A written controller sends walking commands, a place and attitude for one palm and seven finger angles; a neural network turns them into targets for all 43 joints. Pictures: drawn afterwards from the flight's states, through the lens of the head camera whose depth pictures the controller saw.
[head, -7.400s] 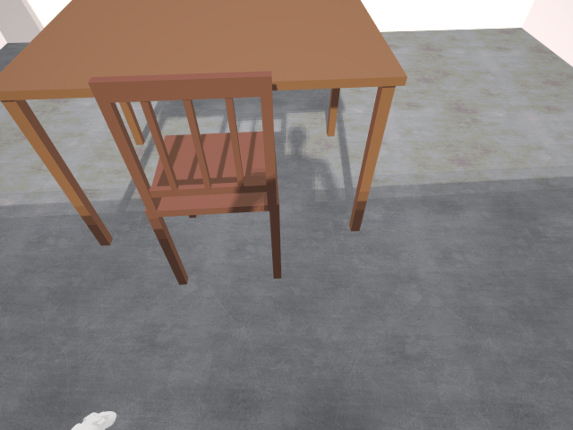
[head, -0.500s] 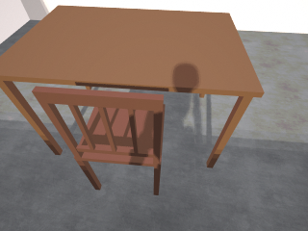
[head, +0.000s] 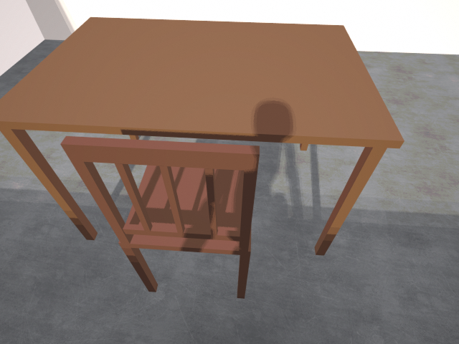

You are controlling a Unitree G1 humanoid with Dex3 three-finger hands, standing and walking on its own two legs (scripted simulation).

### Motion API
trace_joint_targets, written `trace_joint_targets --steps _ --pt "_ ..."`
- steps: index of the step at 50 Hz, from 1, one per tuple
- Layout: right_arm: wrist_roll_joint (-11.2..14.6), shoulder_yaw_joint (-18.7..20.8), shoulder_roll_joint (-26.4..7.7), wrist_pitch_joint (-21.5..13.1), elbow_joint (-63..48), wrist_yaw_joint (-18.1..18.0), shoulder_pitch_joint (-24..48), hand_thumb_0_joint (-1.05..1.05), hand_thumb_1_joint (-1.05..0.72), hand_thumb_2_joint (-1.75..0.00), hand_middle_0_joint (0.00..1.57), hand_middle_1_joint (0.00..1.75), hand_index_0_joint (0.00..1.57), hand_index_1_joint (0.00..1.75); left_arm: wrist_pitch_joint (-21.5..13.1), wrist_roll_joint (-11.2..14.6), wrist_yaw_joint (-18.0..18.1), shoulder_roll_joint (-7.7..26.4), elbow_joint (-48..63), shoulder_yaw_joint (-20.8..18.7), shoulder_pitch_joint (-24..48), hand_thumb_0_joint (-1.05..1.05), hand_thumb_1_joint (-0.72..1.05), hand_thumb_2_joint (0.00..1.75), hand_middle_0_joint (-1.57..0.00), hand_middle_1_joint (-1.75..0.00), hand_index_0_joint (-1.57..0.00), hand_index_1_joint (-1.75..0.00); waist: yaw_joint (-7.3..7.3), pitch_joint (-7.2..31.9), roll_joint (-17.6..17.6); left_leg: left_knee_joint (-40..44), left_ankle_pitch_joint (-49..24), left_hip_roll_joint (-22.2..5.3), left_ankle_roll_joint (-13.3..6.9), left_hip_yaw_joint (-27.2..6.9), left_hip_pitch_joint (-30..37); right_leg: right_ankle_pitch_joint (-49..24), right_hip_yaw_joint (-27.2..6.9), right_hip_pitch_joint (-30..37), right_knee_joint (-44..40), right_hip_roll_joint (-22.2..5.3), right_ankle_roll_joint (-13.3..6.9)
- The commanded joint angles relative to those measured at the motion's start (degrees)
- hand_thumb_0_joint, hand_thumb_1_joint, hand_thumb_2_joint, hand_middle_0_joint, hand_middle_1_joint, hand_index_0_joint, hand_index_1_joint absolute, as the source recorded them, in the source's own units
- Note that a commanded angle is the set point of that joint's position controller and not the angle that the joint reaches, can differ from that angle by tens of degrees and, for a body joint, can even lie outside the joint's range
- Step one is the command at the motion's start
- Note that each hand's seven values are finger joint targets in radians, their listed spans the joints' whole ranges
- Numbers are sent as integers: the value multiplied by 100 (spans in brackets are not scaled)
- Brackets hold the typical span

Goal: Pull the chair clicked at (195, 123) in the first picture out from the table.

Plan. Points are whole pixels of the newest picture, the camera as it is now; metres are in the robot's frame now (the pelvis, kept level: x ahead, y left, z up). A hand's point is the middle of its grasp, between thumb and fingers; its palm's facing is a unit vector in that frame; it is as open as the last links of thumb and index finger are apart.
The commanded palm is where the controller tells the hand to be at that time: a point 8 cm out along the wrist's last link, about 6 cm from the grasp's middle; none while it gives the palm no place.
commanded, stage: look again from close up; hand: left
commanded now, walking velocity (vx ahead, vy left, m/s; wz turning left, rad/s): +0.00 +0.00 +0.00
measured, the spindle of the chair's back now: (174, 201) +0.46 +0.17 -0.10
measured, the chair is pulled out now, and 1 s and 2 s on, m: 0.00 0.00 0.00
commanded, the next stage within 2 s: raise the hand toward the chair's back in 0.46 s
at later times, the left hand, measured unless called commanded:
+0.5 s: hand out of the picture +0.00 +0.17 -0.18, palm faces +0.03 -0.98 -0.18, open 7.4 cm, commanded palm none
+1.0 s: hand (151, 343) +0.15 +0.15 -0.08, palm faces +0.04 -1.00 +0.02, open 9.4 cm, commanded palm +0.14 +0.22 -0.06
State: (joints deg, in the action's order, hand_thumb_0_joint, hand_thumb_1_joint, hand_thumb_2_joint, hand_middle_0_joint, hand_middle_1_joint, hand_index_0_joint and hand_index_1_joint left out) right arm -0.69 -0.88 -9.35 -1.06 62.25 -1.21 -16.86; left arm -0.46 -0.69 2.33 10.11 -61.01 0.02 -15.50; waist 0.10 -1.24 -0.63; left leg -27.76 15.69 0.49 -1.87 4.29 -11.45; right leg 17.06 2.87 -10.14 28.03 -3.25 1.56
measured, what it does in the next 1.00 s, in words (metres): lowers itself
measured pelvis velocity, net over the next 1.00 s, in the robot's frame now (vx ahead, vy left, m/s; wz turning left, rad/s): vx -0.04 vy -0.04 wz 0.01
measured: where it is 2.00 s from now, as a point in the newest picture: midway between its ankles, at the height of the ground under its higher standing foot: outside the picture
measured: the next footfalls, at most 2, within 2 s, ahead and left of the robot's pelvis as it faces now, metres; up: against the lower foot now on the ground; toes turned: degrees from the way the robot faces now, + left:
none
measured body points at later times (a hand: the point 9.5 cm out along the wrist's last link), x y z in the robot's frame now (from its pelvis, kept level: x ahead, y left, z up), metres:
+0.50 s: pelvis +0.01 +0.00 +0.00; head +0.02 +0.01 +0.45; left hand +0.00 +0.22 -0.16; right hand +0.02 -0.22 -0.16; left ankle -0.01 +0.10 -0.74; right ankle -0.02 -0.13 -0.74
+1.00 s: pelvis -0.04 -0.04 -0.09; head +0.01 -0.02 +0.36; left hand +0.14 +0.20 -0.08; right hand +0.19 -0.29 -0.12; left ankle -0.01 +0.10 -0.74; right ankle -0.02 -0.14 -0.74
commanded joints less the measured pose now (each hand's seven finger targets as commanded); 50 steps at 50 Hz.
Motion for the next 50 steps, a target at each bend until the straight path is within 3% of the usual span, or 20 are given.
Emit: trace_joint_targets --steps 1,27,28,29,30,31,32,33,35,36,37,38,39,40,41,43,45,47,49,50 --pt "1 100 -618 -139 -137 -26 -200 0 -90 -90 20 30 20 30 -82 3 6 510 133 -71 -408 0 90 90 -20 -30 -20 -30 -51 -92 12 596 -1462 -612 -62 -691 -19 -989 -314 30 -348 -282 -286" --pt "36 77 -558 -118 101 -57 -116 0 -90 -90 20 30 20 30 -73 -14 29 420 -167 -35 -636 0 90 90 -20 -30 -20 -30 -48 -199 116 709 -1673 -608 -49 -607 300 -1280 -314 75 -587 -367 -233" --pt "74 118 -770 -126 -299 -14 196 0 -90 -90 20 30 20 30 -188 -91 228 519 -275 -13 -804 0 90 90 -20 -30 -20 -30 -105 -480 320 -332 -2677 -729 110 -574 -171 -2725 -547 -226 -561 -507 -195" --pt "310 296 -1592 -892 -2202 -250 -35 0 -90 -90 20 30 20 30 -1317 1076 137 1547 8517 -511 3285 0 88 89 -20 -30 -20 -30 582 2291 -680 258 -2951 -231 131 -562 1534 -2515 57 51 57 92 -277" --pt "306 50 -1004 -1316 -1872 -499 562 0 -90 -90 20 30 20 30 -1194 835 438 1910 8178 -921 2470 0 85 88 -20 -29 -20 -29 309 2038 -911 261 -2775 -459 142 -363 1637 -1069 106 -392 358 251 -244" --pt "285 178 -873 -1648 -2087 -392 436 0 -90 -90 20 30 20 30 -463 768 419 246 6569 -30 -333 0 83 87 -19 -29 -19 -29 168 1455 -830 446 -2698 -467 218 -569 1099 -155 306 -960 686 328 -291" --pt "380 210 -957 -1721 -1906 -369 346 0 -90 -90 20 30 20 30 -271 1009 358 -469 6144 398 -608 0 81 86 -19 -29 -19 -29 284 759 -537 280 -2217 -323 210 -657 500 -130 315 -1200 695 249 -220" --pt "330 324 -1150 -1778 -2238 -350 408 0 -90 -90 20 30 20 30 -532 1081 263 -243 6584 199 -36 0 78 85 -19 -28 -19 -28 301 314 -549 -9 -1466 -259 202 -721 2 -233 360 -1318 506 231 -207" --pt "141 408 -1287 -1788 -2513 -272 434 0 -90 -90 20 30 20 30 -1118 962 -13 93 5824 -308 -301 0 74 83 -18 -27 -18 -27 389 178 344 -660 -462 -51 204 -696 -999 -159 509 -1890 620 290 -243" --pt "96 452 -1231 -1766 -2624 -221 529 0 -90 -90 20 30 20 30 -1504 1022 -282 -210 5088 -313 -817 0 71 82 -18 -27 -18 -27 231 223 1231 -999 -278 -78 232 -667 -1501 104 573 -2302 943 345 -250" --pt "82 512 -1201 -1772 -2799 -159 720 0 -90 -90 20 30 20 30 -1942 1157 -640 -365 4607 -417 -1464 0 69 81 -18 -27 -18 -27 -22 275 1611 -1351 -99 -86 261 -572 -2022 324 527 -2641 1292 351 -264" --pt "74 566 -1197 -1768 -2973 -71 808 0 -90 -90 20 30 20 30 -2425 1284 -1039 -356 4572 -516 -1775 0 67 80 -18 -26 -18 -26 -180 545 1664 -1640 2 -51 290 -508 -2435 398 454 -2769 1623 340 -288" --pt "85 616 -1192 -1758 -3173 22 906 0 -90 -90 20 30 20 30 -2886 1389 -1442 -192 4597 -724 -1954 0 64 79 -17 -26 -17 -26 -282 799 1519 -1924 -44 -10 307 -440 -2719 215 332 -2767 1898 317 -316" --pt "151 662 -1190 -1728 -3297 136 959 0 -90 -90 20 30 20 30 -3252 1406 -1829 248 4327 -1164 -2061 0 62 78 -17 -26 -17 -26 -402 976 865 -2155 -181 34 350 -375 -2853 -72 163 -2673 2137 251 -395" --pt "175 673 -1195 -1702 -3501 206 1034 0 -90 -90 20 30 20 30 -3546 1426 -2195 382 4401 -1208 -1989 0 60 77 -17 -25 -17 -25 -376 1191 546 -2403 -235 58 332 -315 -3013 -245 73 -2705 2370 222 -411" --pt "263 706 -1185 -1584 -3886 198 1198 0 -90 -90 20 30 20 30 -3468 1548 -2433 666 4733 -1460 -1628 0 55 75 -16 -25 -16 -25 -448 1480 450 -2725 181 133 232 -107 -3462 235 -211 -2812 2466 172 -338" --pt "255 674 -1174 -1442 -4133 106 1178 0 -90 -90 20 30 20 30 -3258 1735 -2308 1014 5524 -1783 -1093 0 50 73 -16 -24 -16 -24 -430 1738 241 -2867 511 125 176 -161 -3675 873 -438 -2833 2417 184 -292" --pt "240 653 -1078 -1399 -4281 14 1062 0 -90 -90 20 30 20 30 -3323 1794 -2031 1048 6673 -1800 -522 0 46 71 -16 -23 -16 -23 -297 2051 -248 -2983 589 30 112 -265 -3466 1149 -504 -3069 2458 221 -297" --pt "189 616 -1016 -1415 -4199 -91 921 0 -90 -90 20 30 20 30 -3599 1709 -1770 1086 7667 -1630 25 0 41 69 -15 -22 -15 -22 -62 2289 -568 -3248 355 -54 44 -323 -3325 844 -598 -3211 2540 242 -297" --pt "154 583 -1031 -1432 -4097 -146 827 0 -90 -90 20 30 20 30 -3703 1662 -1737 1104 7939 -1458 377 0 39 68 -15 -22 -15 -22 149 2230 -379 -3412 358 -98 18 -390 -3440 796 -607 -3397 2605 288 -272"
